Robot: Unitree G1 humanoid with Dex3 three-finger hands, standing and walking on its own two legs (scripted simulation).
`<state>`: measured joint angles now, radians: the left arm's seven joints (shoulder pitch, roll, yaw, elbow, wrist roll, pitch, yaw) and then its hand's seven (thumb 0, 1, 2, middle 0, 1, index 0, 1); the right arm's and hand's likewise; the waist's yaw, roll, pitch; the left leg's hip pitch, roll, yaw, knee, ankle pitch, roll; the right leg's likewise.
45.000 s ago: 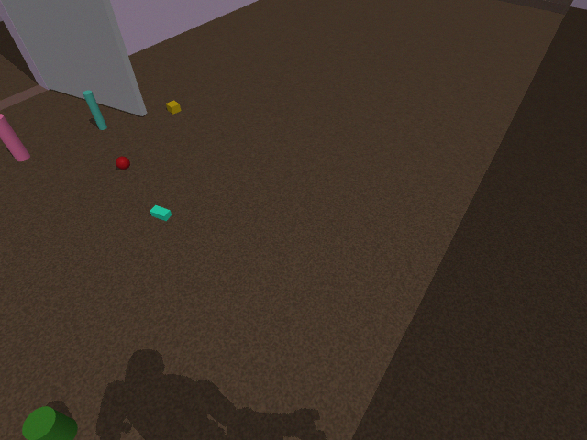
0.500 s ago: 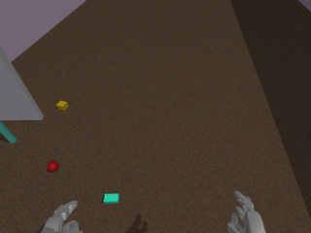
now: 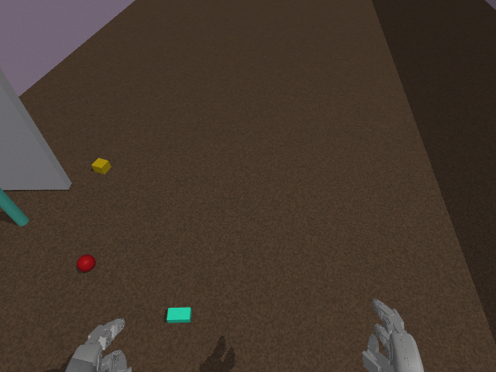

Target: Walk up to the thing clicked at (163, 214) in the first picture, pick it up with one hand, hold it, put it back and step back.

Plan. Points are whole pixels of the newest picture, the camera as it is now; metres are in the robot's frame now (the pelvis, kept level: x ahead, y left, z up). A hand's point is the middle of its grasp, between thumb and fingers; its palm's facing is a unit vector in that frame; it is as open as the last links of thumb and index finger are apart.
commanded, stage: home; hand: left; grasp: from above
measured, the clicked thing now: (179, 315) +0.46 +0.23 -0.70
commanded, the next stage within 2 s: stand in 0.74 s
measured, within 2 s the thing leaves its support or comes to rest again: neither
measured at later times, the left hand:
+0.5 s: hand (131, 367) +0.17 +0.17 -0.05, palm faces +0.04 -0.98 -0.20, open 7.4 cm
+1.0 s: hand out of the picture +0.16 +0.21 -0.09, palm faces +0.01 -0.95 -0.32, open 7.4 cm
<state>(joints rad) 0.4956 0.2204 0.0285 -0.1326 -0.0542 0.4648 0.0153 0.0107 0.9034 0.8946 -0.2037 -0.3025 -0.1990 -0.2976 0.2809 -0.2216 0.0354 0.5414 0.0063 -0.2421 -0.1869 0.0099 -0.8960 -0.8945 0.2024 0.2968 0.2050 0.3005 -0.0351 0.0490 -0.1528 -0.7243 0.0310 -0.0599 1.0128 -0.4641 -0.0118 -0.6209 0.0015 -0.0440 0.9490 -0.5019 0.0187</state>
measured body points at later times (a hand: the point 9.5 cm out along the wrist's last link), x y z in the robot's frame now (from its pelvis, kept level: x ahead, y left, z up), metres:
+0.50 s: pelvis +0.01 +0.00 +0.00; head +0.03 +0.00 +0.45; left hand +0.17 +0.23 -0.03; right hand +0.17 -0.25 -0.06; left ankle +0.02 +0.12 -0.68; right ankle -0.02 -0.13 -0.68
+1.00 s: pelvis +0.00 +0.00 +0.02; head +0.03 +0.00 +0.47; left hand +0.15 +0.26 -0.07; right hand +0.14 -0.26 -0.09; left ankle +0.02 +0.12 -0.68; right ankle -0.02 -0.13 -0.68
